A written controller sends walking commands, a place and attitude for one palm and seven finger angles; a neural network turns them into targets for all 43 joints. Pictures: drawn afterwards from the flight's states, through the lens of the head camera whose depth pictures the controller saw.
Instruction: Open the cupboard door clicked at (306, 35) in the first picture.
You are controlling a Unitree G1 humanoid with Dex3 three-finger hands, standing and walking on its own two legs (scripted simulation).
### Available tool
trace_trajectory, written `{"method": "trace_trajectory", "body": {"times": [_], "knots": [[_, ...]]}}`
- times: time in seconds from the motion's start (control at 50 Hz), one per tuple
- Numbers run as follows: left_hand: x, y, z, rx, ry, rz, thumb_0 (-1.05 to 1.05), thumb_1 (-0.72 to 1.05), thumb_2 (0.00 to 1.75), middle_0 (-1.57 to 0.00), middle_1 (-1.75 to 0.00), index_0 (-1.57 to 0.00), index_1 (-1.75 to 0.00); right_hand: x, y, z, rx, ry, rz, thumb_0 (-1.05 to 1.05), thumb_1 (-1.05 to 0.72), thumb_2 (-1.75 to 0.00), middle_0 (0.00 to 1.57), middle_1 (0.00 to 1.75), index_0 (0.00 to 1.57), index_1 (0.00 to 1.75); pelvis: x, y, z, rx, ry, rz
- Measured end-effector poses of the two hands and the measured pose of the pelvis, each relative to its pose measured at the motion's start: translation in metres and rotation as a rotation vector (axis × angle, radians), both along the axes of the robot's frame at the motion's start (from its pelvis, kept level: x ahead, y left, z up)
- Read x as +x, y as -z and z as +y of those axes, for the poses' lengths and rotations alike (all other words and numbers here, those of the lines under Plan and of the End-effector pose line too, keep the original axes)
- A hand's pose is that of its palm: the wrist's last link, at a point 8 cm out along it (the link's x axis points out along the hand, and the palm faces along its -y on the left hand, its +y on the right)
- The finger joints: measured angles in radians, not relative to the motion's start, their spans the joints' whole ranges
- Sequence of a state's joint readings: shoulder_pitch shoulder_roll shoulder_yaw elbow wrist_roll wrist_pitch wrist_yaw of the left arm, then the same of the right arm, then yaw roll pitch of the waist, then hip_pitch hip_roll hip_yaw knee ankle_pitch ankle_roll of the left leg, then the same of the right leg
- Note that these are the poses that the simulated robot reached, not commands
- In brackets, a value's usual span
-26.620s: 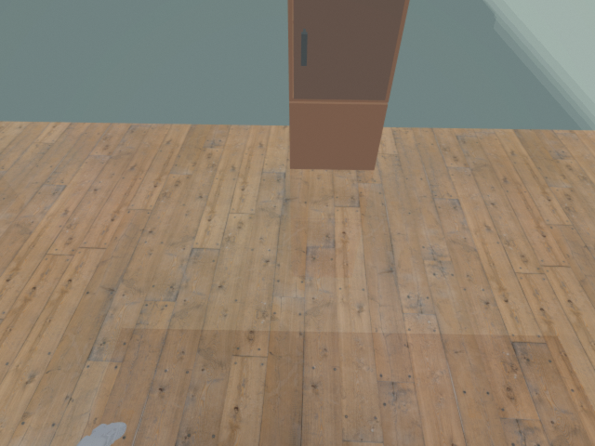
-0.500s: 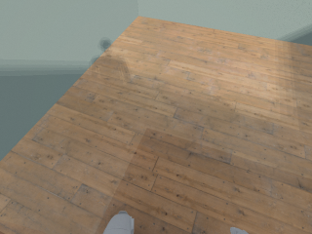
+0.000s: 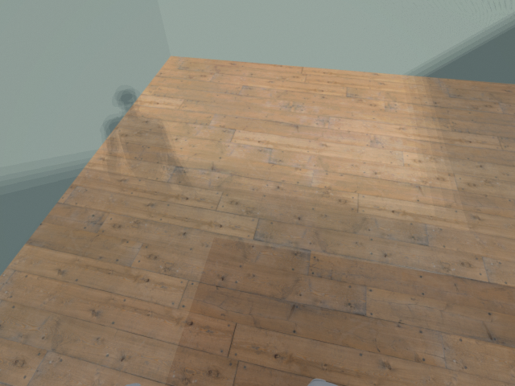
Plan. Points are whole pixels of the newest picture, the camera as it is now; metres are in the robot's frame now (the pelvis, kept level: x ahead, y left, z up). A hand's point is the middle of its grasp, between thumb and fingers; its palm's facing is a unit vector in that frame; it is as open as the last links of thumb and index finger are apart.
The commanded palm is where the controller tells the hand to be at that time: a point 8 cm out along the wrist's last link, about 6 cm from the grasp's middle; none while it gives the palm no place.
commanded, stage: walk to a spot facing it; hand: left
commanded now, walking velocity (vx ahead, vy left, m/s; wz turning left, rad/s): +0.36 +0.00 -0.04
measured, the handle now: out of the picture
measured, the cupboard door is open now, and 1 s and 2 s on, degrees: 45 45 45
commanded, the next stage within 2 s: turn to face it in 0.20 s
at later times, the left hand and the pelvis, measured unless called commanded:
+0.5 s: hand (173, 368) +0.18 +0.18 -0.19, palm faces +0.18 -0.97 -0.15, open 7.4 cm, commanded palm none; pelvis +0.20 +0.00 -0.01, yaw +7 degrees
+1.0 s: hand (186, 310) +0.28 +0.16 -0.15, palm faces +0.43 -0.87 -0.26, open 7.4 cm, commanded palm none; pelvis +0.29 -0.05 +0.01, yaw +26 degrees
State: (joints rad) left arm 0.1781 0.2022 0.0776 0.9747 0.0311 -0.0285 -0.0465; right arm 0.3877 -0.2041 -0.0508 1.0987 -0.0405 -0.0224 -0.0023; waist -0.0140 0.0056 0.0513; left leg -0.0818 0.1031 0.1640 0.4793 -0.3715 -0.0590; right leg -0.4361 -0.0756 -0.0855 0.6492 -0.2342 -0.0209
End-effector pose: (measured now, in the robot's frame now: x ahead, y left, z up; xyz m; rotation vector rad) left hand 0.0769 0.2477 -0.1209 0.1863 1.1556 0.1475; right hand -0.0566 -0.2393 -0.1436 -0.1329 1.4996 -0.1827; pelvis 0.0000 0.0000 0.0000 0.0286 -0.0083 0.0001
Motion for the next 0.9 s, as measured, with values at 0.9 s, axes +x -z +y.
{"method": "trace_trajectory", "body": {"times": [0.9], "knots": [[0.193,-0.012,-0.033,0.065,-0.368,-0.001,0.01,0.9,0.9,-0.2,-0.3,-0.2,-0.3,0.473,-0.011,-0.04,-0.009,-0.395,-0.204,0.01,-0.91,-0.9,0.2,0.3,0.2,0.3,0.271,-0.007,-0.05,-0.007,-0.386,0.034]]}}
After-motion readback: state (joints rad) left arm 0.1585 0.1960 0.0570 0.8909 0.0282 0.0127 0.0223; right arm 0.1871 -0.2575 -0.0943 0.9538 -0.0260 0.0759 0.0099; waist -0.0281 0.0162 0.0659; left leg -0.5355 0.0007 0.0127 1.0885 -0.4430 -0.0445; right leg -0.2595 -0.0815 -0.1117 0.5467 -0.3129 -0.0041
